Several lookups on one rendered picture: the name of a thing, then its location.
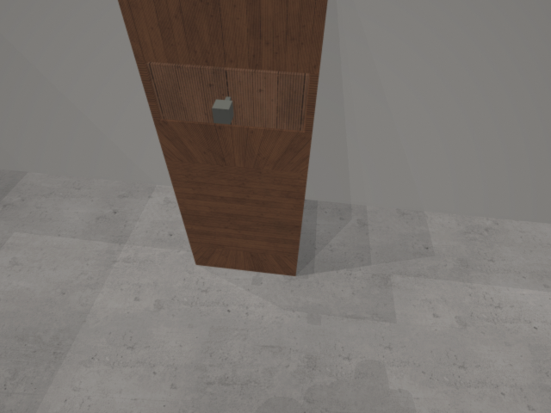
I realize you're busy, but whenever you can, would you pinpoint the drawer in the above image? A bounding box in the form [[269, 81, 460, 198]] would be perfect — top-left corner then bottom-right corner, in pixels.
[[146, 62, 310, 131]]

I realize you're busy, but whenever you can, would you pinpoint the handle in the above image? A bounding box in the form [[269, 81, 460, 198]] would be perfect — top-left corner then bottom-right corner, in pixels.
[[212, 96, 234, 125]]

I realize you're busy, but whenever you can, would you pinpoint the cabinet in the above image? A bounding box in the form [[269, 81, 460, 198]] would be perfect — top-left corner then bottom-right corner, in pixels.
[[118, 0, 328, 276]]

